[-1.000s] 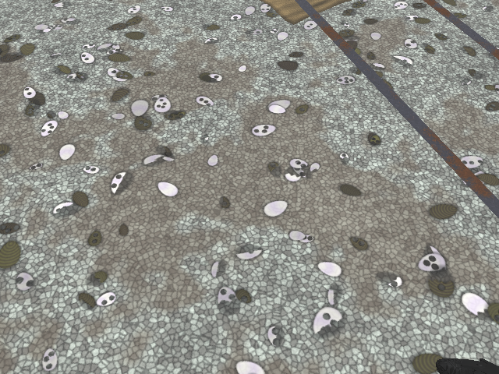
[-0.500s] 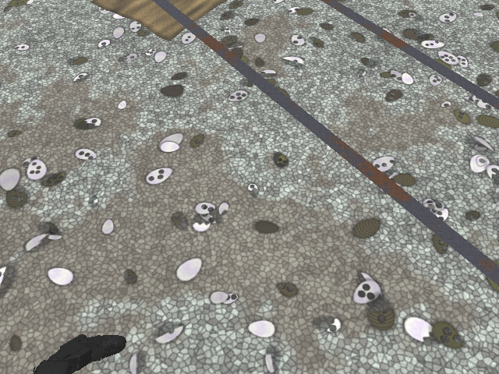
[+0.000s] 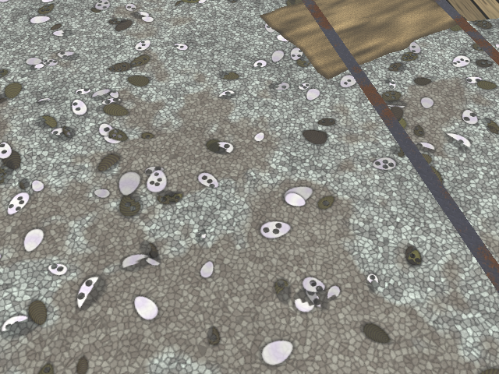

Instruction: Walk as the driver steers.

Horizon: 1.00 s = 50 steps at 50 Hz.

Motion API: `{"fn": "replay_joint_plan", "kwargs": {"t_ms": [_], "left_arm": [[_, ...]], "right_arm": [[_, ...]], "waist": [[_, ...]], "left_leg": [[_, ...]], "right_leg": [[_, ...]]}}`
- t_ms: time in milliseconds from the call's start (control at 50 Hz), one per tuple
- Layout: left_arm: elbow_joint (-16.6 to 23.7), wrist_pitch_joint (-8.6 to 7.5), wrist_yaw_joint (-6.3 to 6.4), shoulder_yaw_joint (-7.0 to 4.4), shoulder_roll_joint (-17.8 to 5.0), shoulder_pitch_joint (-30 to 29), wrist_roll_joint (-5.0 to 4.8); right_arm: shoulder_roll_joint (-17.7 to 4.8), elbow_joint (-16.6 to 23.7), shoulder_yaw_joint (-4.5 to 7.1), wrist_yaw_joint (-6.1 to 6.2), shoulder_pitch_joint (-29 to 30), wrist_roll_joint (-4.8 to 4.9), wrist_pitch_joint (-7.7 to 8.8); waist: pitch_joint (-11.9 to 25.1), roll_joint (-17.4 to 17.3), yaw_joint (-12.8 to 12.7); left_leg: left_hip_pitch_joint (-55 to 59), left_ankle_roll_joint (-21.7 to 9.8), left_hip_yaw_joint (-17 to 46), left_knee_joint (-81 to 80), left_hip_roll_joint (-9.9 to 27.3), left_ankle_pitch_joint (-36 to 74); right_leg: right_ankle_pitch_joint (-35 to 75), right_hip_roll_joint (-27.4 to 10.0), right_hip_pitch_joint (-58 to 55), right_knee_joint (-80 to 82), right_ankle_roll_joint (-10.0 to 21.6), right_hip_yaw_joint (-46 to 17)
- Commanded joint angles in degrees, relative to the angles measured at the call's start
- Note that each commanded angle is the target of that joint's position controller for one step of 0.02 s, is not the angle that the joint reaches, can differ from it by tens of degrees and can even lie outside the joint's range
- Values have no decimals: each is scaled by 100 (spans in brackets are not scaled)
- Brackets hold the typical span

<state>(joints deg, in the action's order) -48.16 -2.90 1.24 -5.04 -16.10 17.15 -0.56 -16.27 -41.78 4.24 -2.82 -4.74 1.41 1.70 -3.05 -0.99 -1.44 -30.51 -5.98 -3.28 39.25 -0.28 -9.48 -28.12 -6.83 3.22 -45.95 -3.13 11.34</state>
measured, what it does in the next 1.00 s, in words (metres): walks ahead, turning left: right foot, then left foot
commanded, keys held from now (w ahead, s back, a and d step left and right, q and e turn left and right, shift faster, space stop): w+q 0.86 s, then w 0.14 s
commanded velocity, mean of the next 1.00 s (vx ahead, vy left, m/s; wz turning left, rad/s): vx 0.50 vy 0.00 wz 0.56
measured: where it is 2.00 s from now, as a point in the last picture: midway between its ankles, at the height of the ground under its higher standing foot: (138, 186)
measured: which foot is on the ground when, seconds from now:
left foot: down 0.00-0.48, up 0.50-0.96, down 0.98-1.00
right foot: up 0.00-0.44, down 0.46-1.00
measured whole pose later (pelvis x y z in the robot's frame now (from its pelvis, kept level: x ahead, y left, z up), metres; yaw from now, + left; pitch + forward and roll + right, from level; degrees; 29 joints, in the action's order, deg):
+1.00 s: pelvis +0.52 +0.12 +0.01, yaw +35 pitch +2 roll -1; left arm -50.5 -3.1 0.2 -4.1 -17.8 19.5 -1.0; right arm -15.5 -33.0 3.3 -2.6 -3.3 0.9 1.6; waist -3.0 -0.6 -3.8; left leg -29.2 -5.3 -2.4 34.1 -0.1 -7.1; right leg -25.9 -5.5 -1.9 -31.5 -2.0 12.9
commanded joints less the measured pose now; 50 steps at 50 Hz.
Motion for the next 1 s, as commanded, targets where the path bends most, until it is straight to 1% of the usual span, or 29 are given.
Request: {"fn": "replay_joint_plan", "kwargs": {"t_ms": [20,40,60,80,100,140,180,260,340,400,420,440,460,480,500,520,540,560,580,600,640,700,800,880,920,940,960,980,1000], "left_arm": [[908,-460,-78,-24,-708,-497,-155],[974,-543,-100,-11,-707,-722,-219],[887,-572,-43,-10,-658,-732,-79],[836,-535,-6,-70,-747,-690,53],[818,-457,-20,-98,-771,-597,80],[844,-336,-27,-77,-624,-572,127],[953,-275,-20,-31,-490,-876,150],[1155,-311,-97,71,-306,-1701,106],[1316,-408,-224,65,-426,-2199,11],[1311,-494,-282,-12,-629,-2022,-6],[1248,-521,-275,-50,-686,-1749,-10],[1109,-549,-244,-125,-802,-1227,21],[1017,-574,-202,-207,-1046,-462,128],[910,-527,-169,-312,-1496,290,240],[789,-472,-229,-282,-1344,426,108],[889,-433,-210,-146,-827,107,37],[924,-371,-183,-78,-628,-157,56],[895,-335,-178,-35,-552,-390,101],[858,-337,-168,9,-444,-513,127],[823,-351,-164,21,-419,-575,132],[717,-407,-166,-12,-499,-536,91],[570,-419,-145,-80,-718,-459,100],[389,-312,-100,-101,-913,-291,63],[193,-185,-106,-143,-1099,58,-46],[126,-122,-107,-171,-1237,98,-112],[107,-94,-93,-192,-1338,87,-141],[84,-60,-78,-179,-1361,23,-153],[79,-70,-56,-98,-1194,46,-111],[333,-156,-109,121,-599,386,120]], "right_arm": [[-1384,73,392,24,-1775,-36,134],[-1132,41,327,31,-1614,-23,195],[-937,106,269,48,-1211,-5,215],[-709,194,199,72,-889,-42,218],[-637,295,164,103,-751,-105,216],[-725,332,191,163,-797,-91,245],[-866,294,229,250,-978,-61,253],[-890,235,236,353,-1273,-17,186],[-907,137,247,381,-1599,19,118],[-894,151,259,415,-1596,7,64],[-877,183,260,418,-1517,2,46],[-755,242,218,409,-1417,-7,42],[-464,354,106,378,-1338,-62,64],[-123,498,11,401,-1894,-12,104],[-376,549,-5,398,-2223,87,143],[-852,457,112,388,-1889,108,116],[-941,527,141,377,-1394,38,81],[-859,604,151,363,-1147,-26,73],[-786,638,172,335,-1079,-33,52],[-674,642,162,304,-1148,11,16],[-460,710,118,280,-1119,28,-45],[-384,839,82,271,-837,-9,-63],[-233,1002,-4,104,-52,-9,28],[-208,1260,-31,-25,489,12,39],[-322,1326,27,-44,393,-21,39],[-455,1284,98,-32,109,-53,27],[-667,1096,226,-5,-615,-64,14],[-970,816,390,82,-1546,-50,-14],[-1636,692,522,191,-2143,-83,-32]], "waist": [[2054,-552,833],[1378,-459,731],[971,-10,463],[768,-68,250],[722,-176,107],[687,-145,40],[542,-98,97],[353,-357,421],[257,-452,614],[292,-617,460],[353,-713,298],[601,-693,12],[1292,-379,-358],[2108,943,-284],[2215,2024,-165],[1418,1239,-268],[858,742,-292],[506,533,-170],[338,607,-50],[285,713,39],[254,727,75],[216,520,53],[35,415,-246],[-174,408,-388],[-52,528,-187],[179,649,36],[581,609,503],[1058,462,962],[1794,-820,840]], "left_leg": [[5028,-1626,4859,-2397,1895,-1075],[4386,-1409,3993,-2327,1704,-786],[3529,-1182,3320,-2267,1432,-259],[2846,-1065,2828,-2312,1227,350],[2438,-1046,2623,-2433,1110,674],[2077,-1105,2337,-2569,1002,1270],[1886,-1058,2046,-2634,876,1536],[1724,-729,1768,-2566,557,931],[1942,-644,2184,-2272,711,463],[2353,-527,2679,-1785,876,509],[2373,-461,2761,-1576,853,687],[2268,-315,2660,-1104,618,1037],[1751,-111,2315,152,307,829],[-52,320,1516,2113,-511,-946],[-1260,427,1397,3208,-373,-2526],[-1597,486,1469,3662,-22,-2032],[-1517,510,1222,3643,184,-1562],[-1348,512,1149,3395,344,-1229],[-1146,502,1154,3151,509,-1017],[-937,498,1088,3011,595,-899],[-942,549,973,2790,668,-721],[-1238,655,961,2185,725,-141],[-960,591,522,598,620,1112],[-843,384,215,-127,479,756],[-360,160,6,-346,193,142],[147,25,-129,-421,-20,-134],[1166,-156,-222,-757,-241,56],[2746,-335,-29,-925,-259,493],[5083,-1039,2330,-774,1270,580]], "right_leg": [[-386,667,4288,-3595,164,-1707],[101,430,4476,-3261,323,-1626],[541,159,4163,-2756,367,-1627],[802,9,3730,-2303,357,-1639],[980,-54,3387,-2127,333,-1660],[1172,-15,3202,-1676,195,-1561],[1655,85,3305,-1029,38,-1474],[3029,411,3048,714,-60,-1441],[3244,640,2721,1542,4,-1502],[2642,688,2420,1848,191,-1592],[2470,711,2076,1958,291,-1529],[2535,712,1302,2183,446,-1443],[2417,46,-69,2012,780,-1995],[1561,-1213,-2111,2225,1508,-4097],[271,-1825,-2435,2759,1893,-5878],[-279,-1621,-1784,2902,1676,-5216],[187,-1341,-1019,2944,1439,-4228],[821,-1089,-350,3091,1346,-3614],[1348,-903,52,3222,1286,-3141],[1622,-771,312,3367,1252,-2752],[2097,-753,451,3579,1356,-2271],[2771,-833,272,3713,1449,-1726],[3238,-667,2,3693,1221,-744],[3662,-891,-538,3518,1132,-477],[5161,-974,-763,3059,1081,-352],[6162,-971,-835,2567,1038,-267],[6729,-856,-684,1671,929,-104],[6224,-654,157,479,747,34],[2618,-48,2502,-1754,411,50]]}}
